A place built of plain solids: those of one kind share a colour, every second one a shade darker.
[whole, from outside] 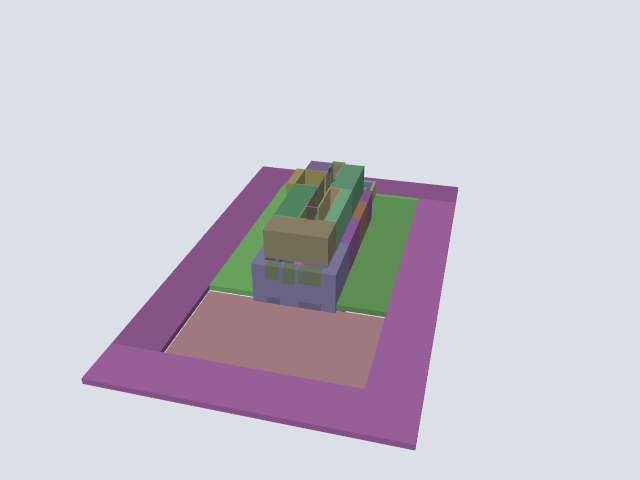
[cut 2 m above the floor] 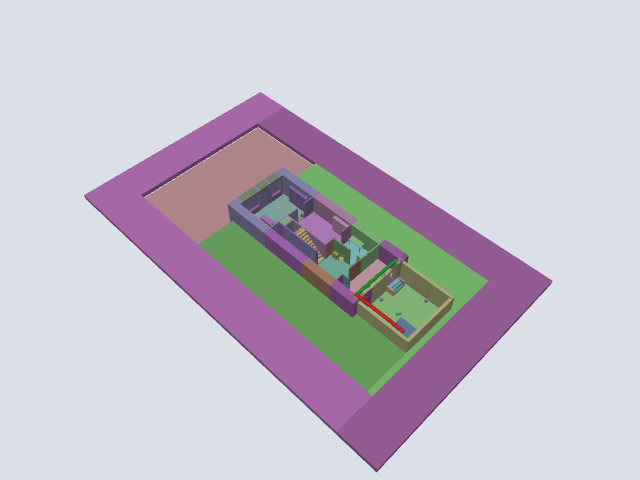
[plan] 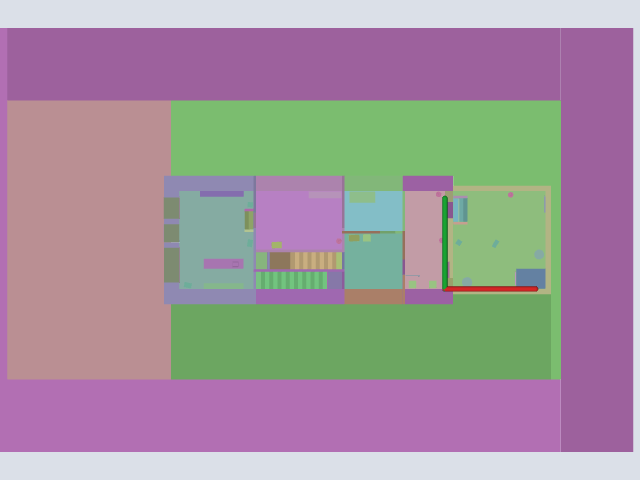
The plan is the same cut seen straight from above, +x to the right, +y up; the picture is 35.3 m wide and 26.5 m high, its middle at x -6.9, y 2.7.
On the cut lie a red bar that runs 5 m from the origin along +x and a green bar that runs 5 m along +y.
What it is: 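A small shop in a terrace of about 1900; a sales room behind a shop front, a store passage, a back shop and a yard; stock rooms over it and a cellar under it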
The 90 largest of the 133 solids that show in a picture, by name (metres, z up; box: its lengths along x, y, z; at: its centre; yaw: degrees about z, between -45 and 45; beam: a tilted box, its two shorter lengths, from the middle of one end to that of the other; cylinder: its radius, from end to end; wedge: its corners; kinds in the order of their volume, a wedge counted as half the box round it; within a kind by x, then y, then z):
{
 "ground_garden_1": {"box": [4.0, 23.4, 0.5], "at": [-26.17, 2.7, -0.27]},
 "ground_garden_2": {"box": [30.57, 4.0, 0.5], "at": [-8.88, -7.0, -0.27]},
 "ground_garden_3": {"box": [30.57, 4.0, 0.5], "at": [-8.88, 12.4, -0.27]},
 "ground_garden_4": {"box": [4.0, 23.4, 0.5], "at": [8.4, 2.7, -0.27]},
 "ground_side_1": {"box": [15.57, 4.15, 0.5], "at": [-7.33, -2.92, -0.27]},
 "ground_side_2": {"box": [15.57, 4.15, 0.5], "at": [-7.33, 8.32, -0.27]},
 "ground_side_3": {"box": [5.4, 4.7, 0.5], "at": [3.15, -2.65, -0.27]},
 "ground_side_4": {"box": [5.4, 4.7, 0.5], "at": [3.15, 8.05, -0.27]},
 "ground_side_5": {"box": [0.55, 15.4, 0.5], "at": [6.12, 2.7, -0.27]},
 "floor_yard_1": {"box": [5.1, 5.4, 3.31], "at": [3.0, 2.7, -2.25]},
 "wall_sales_1": {"box": [0.6, 1.92, 1.75], "at": [-15.22, 1.31, 0.9]},
 "wall_sales_2": {"box": [0.6, 1.18, 1.75], "at": [-15.22, 4.46, 0.9]},
 "wall_sales_3": {"box": [0.81, 1.0, 2.15], "at": [-15.12, 3.07, 0.48]},
 "wall_sales_4": {"box": [0.85, 1.2, 3.94], "at": [-15.1, -0.25, 1.13]},
 "wall_sales_5": {"box": [0.85, 1.92, 0.87], "at": [-15.1, 1.31, -0.41]},
 "wall_sales_6": {"box": [0.85, 0.3, 3.94], "at": [-15.1, 2.42, 1.13]},
 "wall_sales_7": {"box": [0.85, 0.3, 3.94], "at": [-15.1, 3.72, 1.13]},
 "wall_sales_8": {"box": [0.85, 1.18, 0.87], "at": [-15.1, 4.46, -0.41]},
 "wall_sales_9": {"box": [0.85, 1.2, 3.94], "at": [-15.1, 5.65, 1.13]},
 "wall_sales_10": {"box": [5.09, 0.85, 3.94], "at": [-12.97, -0.42, 1.13]},
 "wall_sales_11": {"box": [5.09, 0.85, 3.94], "at": [-12.97, 5.83, 1.13]},
 "wall_sales_12": {"box": [0.14, 4.21, 3.94], "at": [-10.5, 1.25, 1.13]},
 "wall_sales_13": {"box": [0.14, 2.04, 3.94], "at": [-10.5, 5.23, 1.13]},
 "wall_fill_press_1": {"box": [6.27, 0.95, 2.8], "at": [-8.81, 0.47, 4.5]},
 "wall_fill_press_2": {"box": [5.54, 2.03, 2.8], "at": [-2.77, 1.01, 4.5]},
 "ground_street_1": {"box": [9.05, 15.4, 0.3], "at": [-19.64, 2.7, -0.76]},
 "wall_yard_1": {"box": [0.45, 2.4, 6.91], "at": [0.23, 2.7, -0.05]},
 "wall_yard_2": {"box": [0.45, 0.9, 6.91], "at": [0.23, 5.25, -0.05]},
 "wall_yard_3": {"box": [0.2, 0.9, 6.91], "at": [0.35, 1.05, -0.05]},
 "wall_yard_4": {"box": [5.85, 0.3, 5.13], "at": [2.92, -0.15, -0.94]},
 "wall_yard_5": {"box": [5.85, 0.3, 5.29], "at": [2.92, 5.55, -0.86]},
 "wall_yard_6": {"box": [0.3, 6.0, 5.2], "at": [5.7, 2.7, -0.9]},
 "wall_fill_mid_1": {"box": [6.27, 2.13, 2.8], "at": [-8.81, 4.33, 4.5]},
 "wall_fill_front_1": {"box": [2.58, 5.4, 2.6], "at": [-13.38, 2.7, 4.6]},
 "wall_store_1": {"box": [5.03, 0.14, 3.35], "at": [-8.05, 2.1, 1.42]},
 "wall_store_2": {"box": [5.03, 0.85, 3.35], "at": [-8.05, 5.83, 1.42]},
 "wall_store_3": {"box": [0.14, 1.33, 3.35], "at": [-5.61, 2.69, 1.42]},
 "wall_store_4": {"box": [0.14, 2.04, 3.35], "at": [-5.61, 5.23, 1.42]},
 "wall_scullery_1": {"box": [2.79, 0.85, 3.35], "at": [-0.94, -0.42, 1.42]},
 "wall_scullery_2": {"box": [2.79, 0.85, 3.35], "at": [-0.94, 5.83, 1.42]},
 "wall_scullery_3": {"box": [0.45, 1.45, 3.35], "at": [0.23, 5.53, 1.42]},
 "wall_stairC_1": {"box": [5.03, 0.85, 3.35], "at": [-8.05, -0.42, 1.42]},
 "wall_stairC_2": {"box": [5.03, 0.14, 3.35], "at": [-8.05, 1.02, 1.42]},
 "wall_fill_kitchen_1": {"box": [2.2, 2.13, 2.8], "at": [-1.1, 4.33, 4.5]},
 "wall_backshop_1": {"box": [0.14, 1.17, 3.35], "at": [-5.61, 2.62, 1.42]},
 "wall_backshop_2": {"box": [2.09, 0.14, 3.35], "at": [-4.63, 3.13, 1.42]},
 "wall_backshop_3": {"box": [3.48, 0.85, 3.35], "at": [-3.94, -0.42, 1.42]},
 "wall_backshop_4": {"box": [0.14, 1.63, 3.35], "at": [-2.27, -0.04, 1.42]},
 "wall_backshop_5": {"box": [0.14, 1.58, 3.35], "at": [-2.27, 2.41, 1.42]},
 "wall_office_1": {"box": [2.09, 0.14, 3.35], "at": [-4.63, 3.13, 1.42]},
 "wall_office_2": {"box": [3.48, 0.85, 3.35], "at": [-3.94, 5.83, 1.42]},
 "wall_office_3": {"box": [0.14, 3.19, 3.35], "at": [-2.27, 4.66, 1.42]},
 "wall_rear_1": {"box": [0.14, 3.12, 2.8], "at": [-5.61, 4.69, 4.5]},
 "wall_rear_2": {"box": [3.48, 0.85, 2.8], "at": [-3.94, 5.83, 4.5]},
 "wall_rear_3": {"box": [0.14, 3.12, 2.8], "at": [-2.27, 4.69, 4.5]},
 "floor_cellar_1": {"box": [4.35, 4.31, 0.55], "at": [-8.26, 3.25, -3.62]},
 "step_flightC_1": {"box": [0.32, 0.95, 1.63], "at": [-8.41, 0.47, -2.59]},
 "step_flightC_2": {"box": [0.32, 0.95, 1.82], "at": [-8.18, 0.47, -2.49]},
 "step_flightC_3": {"box": [0.32, 0.95, 2.02], "at": [-7.95, 0.47, -2.39]},
 "step_flightC_4": {"box": [0.32, 0.95, 2.22], "at": [-7.72, 0.47, -2.29]},
 "step_flightC_5": {"box": [0.32, 0.95, 2.41], "at": [-7.49, 0.47, -2.19]},
 "step_flightC_6": {"box": [0.32, 0.95, 2.61], "at": [-7.27, 0.47, -2.09]},
 "step_flightC_7": {"box": [0.32, 0.95, 2.81], "at": [-7.04, 0.47, -2.0]},
 "step_flightC_8": {"box": [0.32, 0.95, 3.01], "at": [-6.81, 0.47, -1.9]},
 "step_flightC_9": {"box": [0.32, 0.95, 3.2], "at": [-6.58, 0.47, -1.8]},
 "floor_sales_1": {"box": [4.1, 5.4, 0.25], "at": [-12.62, 2.7, -0.72]},
 "wall_stairU_1": {"box": [0.14, 1.22, 3.6], "at": [-9.75, 1.56, 1.55]},
 "wall_stairU_2": {"box": [4.28, 0.14, 3.6], "at": [-7.68, 1.02, 1.55]},
 "wall_stairU_3": {"box": [4.28, 0.14, 3.6], "at": [-7.68, 2.1, 1.55]},
 "wall_head_sales_1": {"box": [0.85, 1.92, 1.32], "at": [-15.1, 1.31, 2.44]},
 "wall_head_sales_2": {"box": [0.85, 1.0, 1.54], "at": [-15.1, 3.07, 2.33]},
 "wall_head_sales_3": {"box": [0.85, 1.18, 1.32], "at": [-15.1, 4.46, 2.44]},
 "wall_corr_1": {"box": [2.79, 0.14, 2.8], "at": [-8.42, 3.2, 4.5]},
 "wall_corr_2": {"box": [2.49, 0.14, 2.8], "at": [-4.93, 3.2, 4.5]},
 "wall_corr_3": {"box": [1.5, 0.14, 2.8], "at": [-0.3, 3.2, 4.5]},
 "wall_corr_4": {"box": [0.45, 1.24, 2.8], "at": [0.23, 2.65, 4.5]},
 "wall_outhouse_1": {"box": [1.62, 1.12, 2.3], "at": [4.74, 0.56, 0.51]},
 "floor_store_1": {"box": [4.75, 3.23, 0.25], "at": [-8.05, 3.79, -0.13]},
 "floor_scullery_1": {"box": [2.2, 5.4, 0.25], "at": [-1.1, 2.7, -0.13]},
 "wall_yard_n0a_1": {"box": [0.45, 0.9, 6.91], "at": [0.23, 0.15, -0.05]},
 "floor_backshop_1": {"box": [3.2, 3.06, 0.25], "at": [-3.94, 1.53, -0.13]},
 "wall_boxU_1": {"box": [4.14, 0.14, 2.8], "at": [-7.61, 2.1, 4.5]},
 "wall_boxU_2": {"box": [0.14, 1.22, 2.8], "at": [-5.61, 1.56, 4.5]},
 "wall_fill_1": {"box": [0.61, 0.94, 3.35], "at": [-10.12, 1.56, 1.42]},
 "floor_office_1": {"box": [3.2, 2.2, 0.25], "at": [-3.94, 4.3, -0.13]},
 "shelving_side_1": {"box": [2.41, 0.32, 2.0], "at": [-12.31, 5.24, 0.41]},
 "floor_stoop_1": {"box": [0.3, 1.3, 3.9], "at": [0.6, 4.35, -1.95]},
 "shelving_back_1": {"box": [2.2, 0.32, 2.1], "at": [-12.22, 0.16, 0.46]},
 "racking_1": {"box": [1.81, 0.38, 1.73], "at": [-6.62, 5.19, 0.86]},
 "wall_landing_1": {"box": [2.41, 0.14, 2.8], "at": [-10.88, 3.2, 4.5]}
}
